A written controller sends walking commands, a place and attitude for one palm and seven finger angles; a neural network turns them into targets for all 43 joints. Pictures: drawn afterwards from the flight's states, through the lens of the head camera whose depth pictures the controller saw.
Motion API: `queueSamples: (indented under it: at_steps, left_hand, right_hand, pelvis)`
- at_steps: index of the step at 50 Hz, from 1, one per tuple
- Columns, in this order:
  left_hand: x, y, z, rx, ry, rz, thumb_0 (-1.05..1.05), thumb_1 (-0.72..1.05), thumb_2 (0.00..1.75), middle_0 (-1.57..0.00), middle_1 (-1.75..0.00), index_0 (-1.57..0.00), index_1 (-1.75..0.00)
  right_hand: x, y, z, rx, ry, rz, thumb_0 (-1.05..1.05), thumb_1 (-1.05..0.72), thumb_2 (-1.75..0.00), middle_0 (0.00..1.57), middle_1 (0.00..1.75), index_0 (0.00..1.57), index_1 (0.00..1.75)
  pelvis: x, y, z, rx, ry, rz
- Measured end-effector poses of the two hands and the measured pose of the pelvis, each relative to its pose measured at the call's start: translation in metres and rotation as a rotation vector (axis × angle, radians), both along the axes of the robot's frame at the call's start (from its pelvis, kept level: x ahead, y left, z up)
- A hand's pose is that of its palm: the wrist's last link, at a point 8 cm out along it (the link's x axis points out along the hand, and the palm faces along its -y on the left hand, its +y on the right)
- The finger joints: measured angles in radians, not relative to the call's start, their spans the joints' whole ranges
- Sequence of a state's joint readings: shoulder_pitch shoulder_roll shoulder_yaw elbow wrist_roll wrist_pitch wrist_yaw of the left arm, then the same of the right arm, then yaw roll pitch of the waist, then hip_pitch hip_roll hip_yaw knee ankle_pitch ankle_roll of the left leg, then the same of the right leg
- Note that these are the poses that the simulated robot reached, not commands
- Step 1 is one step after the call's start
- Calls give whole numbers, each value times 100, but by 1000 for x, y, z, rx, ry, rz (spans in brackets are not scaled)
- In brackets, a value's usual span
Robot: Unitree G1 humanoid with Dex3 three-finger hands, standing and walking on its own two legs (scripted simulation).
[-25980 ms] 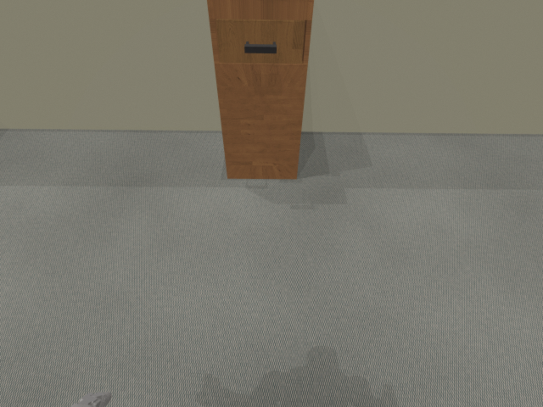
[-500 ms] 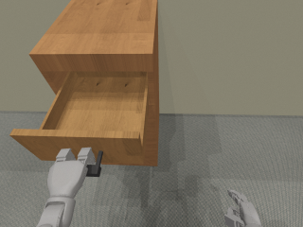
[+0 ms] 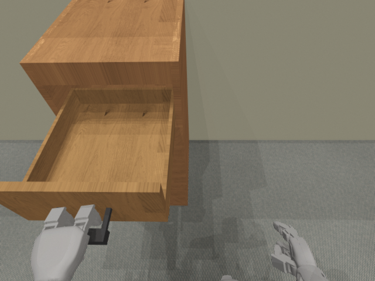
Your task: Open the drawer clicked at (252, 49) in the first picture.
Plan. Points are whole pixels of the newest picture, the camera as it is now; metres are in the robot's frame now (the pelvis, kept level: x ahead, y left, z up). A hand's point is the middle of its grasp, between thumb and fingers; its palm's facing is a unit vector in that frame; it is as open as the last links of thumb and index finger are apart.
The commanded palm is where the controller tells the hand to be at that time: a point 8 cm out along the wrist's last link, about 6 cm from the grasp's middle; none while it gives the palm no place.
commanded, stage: open the thumb to release the handle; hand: left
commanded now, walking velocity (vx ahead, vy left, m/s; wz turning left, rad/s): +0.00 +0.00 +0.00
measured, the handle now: (79, 224) +0.23 +0.24 +0.01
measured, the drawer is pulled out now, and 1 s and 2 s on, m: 0.30 0.29 0.29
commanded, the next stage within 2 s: lift the hand off the handle in 0.50 s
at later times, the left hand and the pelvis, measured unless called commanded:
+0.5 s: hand (78, 246) +0.19 +0.24 -0.01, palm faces +0.01 -0.05 -1.00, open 12.1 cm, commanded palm +0.16 +0.24 +0.04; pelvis -0.01 -0.01 +0.01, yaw +2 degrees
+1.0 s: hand (77, 244) +0.19 +0.24 +0.00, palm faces +0.02 -0.04 -1.00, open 13.7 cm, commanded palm +0.17 +0.24 +0.06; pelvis -0.02 -0.01 +0.01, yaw +3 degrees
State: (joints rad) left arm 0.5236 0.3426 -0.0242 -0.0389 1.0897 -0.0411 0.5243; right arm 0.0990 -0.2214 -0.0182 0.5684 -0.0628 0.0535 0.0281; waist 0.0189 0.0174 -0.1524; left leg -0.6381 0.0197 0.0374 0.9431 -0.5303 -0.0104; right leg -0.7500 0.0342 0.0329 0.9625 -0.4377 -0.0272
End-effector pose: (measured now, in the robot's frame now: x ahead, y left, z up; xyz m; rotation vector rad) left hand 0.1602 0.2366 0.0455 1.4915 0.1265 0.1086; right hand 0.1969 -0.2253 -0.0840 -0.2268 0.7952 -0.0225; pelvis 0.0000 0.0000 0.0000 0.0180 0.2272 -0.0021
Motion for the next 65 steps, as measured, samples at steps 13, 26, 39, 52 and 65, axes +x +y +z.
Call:
queueSamples:
  at_steps: [13, 26, 39, 52, 65]
  left_hand:
    - [10, -2, 0, 29, -42, 29, 0, 47, 71, -39, -131, -40, -131]
    - [7, -2, 2, 23, -17, 30, 0, -27, 40, -36, -124, -34, -123]
    - [4, -4, 5, 27, -37, 43, 0, -48, 31, -34, -121, -32, -120]
    - [12, -2, 11, 33, -24, 26, 0, -49, 30, -35, -121, -35, -122]
    - [15, 0, 55, 21, -85, 36, 0, -49, 30, -33, -120, -42, -124]
  right_hand:
    - [-10, 5, -21, -2, 71, -10, 1, -90, -90, 20, 30, 20, 30]
    - [-8, 1, -5, -21, 23, 5, 1, -90, -90, 20, 30, 20, 30]
    - [-10, -2, -7, -23, 15, 7, 1, -90, -90, 20, 30, 20, 30]
    - [-19, 7, -10, -10, 37, 6, 1, -90, -90, 20, 30, 20, 30]
    - [-12, 10, 9, 7, -1, 8, 1, -90, -90, 20, 30, 20, 30]
  pelvis:
    - [-5, 1, -3, -1, 5, 25]
    - [-14, -6, 5, 1, -27, 36]
    - [-18, -7, 4, 3, -30, 42]
    - [-23, -7, 7, 1, -49, 49]
    - [-17, -2, 22, 1, -103, 46]
